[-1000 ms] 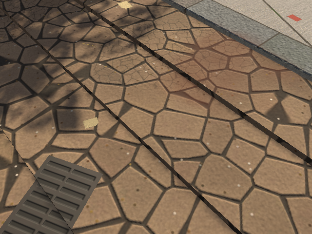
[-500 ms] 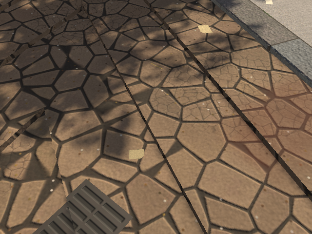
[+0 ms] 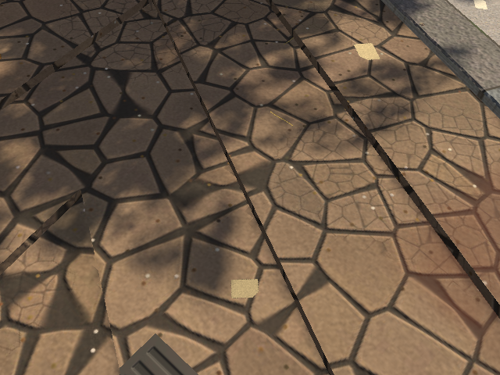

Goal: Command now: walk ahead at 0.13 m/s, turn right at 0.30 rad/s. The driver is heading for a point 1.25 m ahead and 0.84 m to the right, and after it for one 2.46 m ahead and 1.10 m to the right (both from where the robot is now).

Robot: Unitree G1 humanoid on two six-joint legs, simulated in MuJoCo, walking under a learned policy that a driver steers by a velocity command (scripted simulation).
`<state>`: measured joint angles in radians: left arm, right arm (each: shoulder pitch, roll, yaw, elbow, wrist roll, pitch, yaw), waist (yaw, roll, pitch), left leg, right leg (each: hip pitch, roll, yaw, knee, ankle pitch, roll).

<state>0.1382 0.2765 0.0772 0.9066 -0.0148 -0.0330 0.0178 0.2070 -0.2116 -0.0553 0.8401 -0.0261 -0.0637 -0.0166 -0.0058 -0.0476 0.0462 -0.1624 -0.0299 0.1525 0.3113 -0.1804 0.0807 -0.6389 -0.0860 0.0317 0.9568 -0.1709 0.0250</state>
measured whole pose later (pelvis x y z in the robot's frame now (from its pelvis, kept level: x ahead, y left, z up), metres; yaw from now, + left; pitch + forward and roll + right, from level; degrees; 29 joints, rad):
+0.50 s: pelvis +0.09 -0.03 -0.01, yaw -16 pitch +3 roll +2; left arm 0.15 0.30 0.09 0.75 -0.01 0.01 0.03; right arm 0.03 -0.28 -0.07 0.78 0.00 0.01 -0.05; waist 0.02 0.01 0.06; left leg -0.51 0.00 -0.09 0.90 -0.41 -0.08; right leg -0.38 0.07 0.08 0.46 -0.13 -0.06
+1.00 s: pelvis +0.11 +0.01 +0.00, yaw -35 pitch +2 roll +0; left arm 0.15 0.31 0.08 0.65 -0.02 0.06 0.00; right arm 0.15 -0.27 -0.06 0.74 -0.01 0.01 -0.04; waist -0.02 -0.02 0.06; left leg -0.22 0.07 0.10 0.43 -0.24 0.00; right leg -0.45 -0.03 0.00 0.85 -0.39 0.08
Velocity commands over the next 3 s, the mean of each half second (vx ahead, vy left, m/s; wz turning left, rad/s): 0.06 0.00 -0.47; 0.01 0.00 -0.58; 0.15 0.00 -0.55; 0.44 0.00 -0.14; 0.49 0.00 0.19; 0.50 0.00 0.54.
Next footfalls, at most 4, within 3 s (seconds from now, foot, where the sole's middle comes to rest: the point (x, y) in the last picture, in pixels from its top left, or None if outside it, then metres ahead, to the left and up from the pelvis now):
0.24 right None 0.17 -0.13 -0.78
0.68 left None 0.21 0.10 -0.78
1.10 right None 0.06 -0.12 -0.78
1.54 left None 0.27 -0.03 -0.78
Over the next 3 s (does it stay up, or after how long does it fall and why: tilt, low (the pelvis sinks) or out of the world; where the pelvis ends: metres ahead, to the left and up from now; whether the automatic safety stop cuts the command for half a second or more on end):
stays up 0.67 -0.62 0.03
